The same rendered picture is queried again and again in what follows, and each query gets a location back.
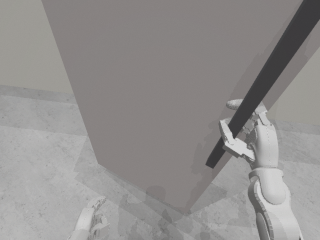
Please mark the left robot hand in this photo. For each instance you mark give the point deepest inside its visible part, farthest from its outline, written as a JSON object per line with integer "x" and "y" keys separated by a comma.
{"x": 97, "y": 225}

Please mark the handle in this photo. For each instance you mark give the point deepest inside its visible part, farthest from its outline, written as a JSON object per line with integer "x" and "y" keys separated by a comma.
{"x": 302, "y": 23}

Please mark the robot right forearm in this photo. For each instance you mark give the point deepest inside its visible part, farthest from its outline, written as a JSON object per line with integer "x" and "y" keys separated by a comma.
{"x": 271, "y": 200}

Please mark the right robot hand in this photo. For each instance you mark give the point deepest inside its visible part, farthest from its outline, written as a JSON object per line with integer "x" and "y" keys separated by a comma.
{"x": 261, "y": 136}

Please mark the robot left forearm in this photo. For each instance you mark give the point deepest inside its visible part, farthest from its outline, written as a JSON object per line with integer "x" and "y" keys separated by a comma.
{"x": 80, "y": 234}

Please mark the fridge door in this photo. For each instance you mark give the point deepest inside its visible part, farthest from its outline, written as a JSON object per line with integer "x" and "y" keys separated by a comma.
{"x": 152, "y": 78}

